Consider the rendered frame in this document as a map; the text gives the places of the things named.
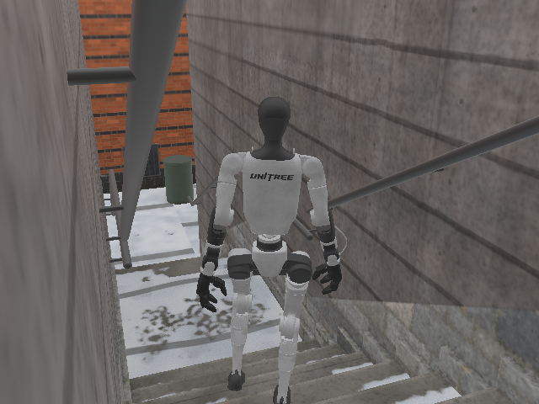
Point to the left robot forearm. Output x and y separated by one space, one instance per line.
213 246

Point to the right robot foot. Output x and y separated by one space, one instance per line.
288 398

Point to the robot head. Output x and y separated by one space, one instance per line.
274 114

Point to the left robot hand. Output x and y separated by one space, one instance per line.
204 293

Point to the robot right upper arm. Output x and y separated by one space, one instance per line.
313 168

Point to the robot left upper arm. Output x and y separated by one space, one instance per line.
231 164

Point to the right robot hand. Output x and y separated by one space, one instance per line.
334 274

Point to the right robot forearm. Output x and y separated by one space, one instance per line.
328 242

